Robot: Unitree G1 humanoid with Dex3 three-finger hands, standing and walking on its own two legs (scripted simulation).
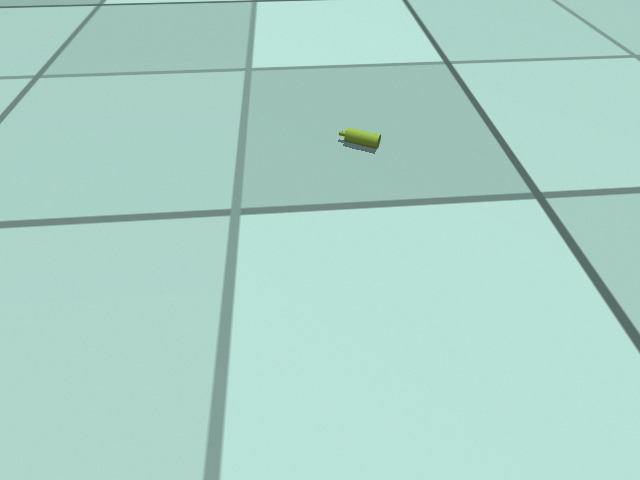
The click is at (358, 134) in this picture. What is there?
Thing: lying bottle
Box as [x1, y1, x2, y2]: [339, 128, 380, 148]
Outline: 339,131 340,135 345,136 345,141 377,148 380,139 380,135 352,128 347,128 345,132
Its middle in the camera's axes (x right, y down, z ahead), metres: +0.23 -0.60 +2.12
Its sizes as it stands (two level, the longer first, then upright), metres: 0.232 0.079 0.079
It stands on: the floor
